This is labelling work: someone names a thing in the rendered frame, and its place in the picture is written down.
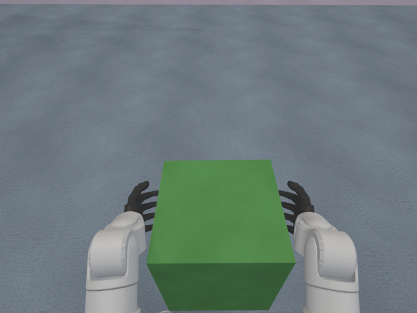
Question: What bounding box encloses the robot right hand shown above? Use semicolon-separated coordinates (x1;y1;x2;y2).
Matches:
278;181;314;235

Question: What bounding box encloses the robot left hand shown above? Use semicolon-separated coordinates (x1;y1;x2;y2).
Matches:
124;181;159;233

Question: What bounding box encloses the carton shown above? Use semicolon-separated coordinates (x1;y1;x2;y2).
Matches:
147;160;296;310

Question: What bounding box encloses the right robot forearm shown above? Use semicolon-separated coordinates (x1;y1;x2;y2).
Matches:
294;212;360;313

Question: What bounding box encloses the left robot forearm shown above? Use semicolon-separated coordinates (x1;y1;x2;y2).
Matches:
85;211;146;313

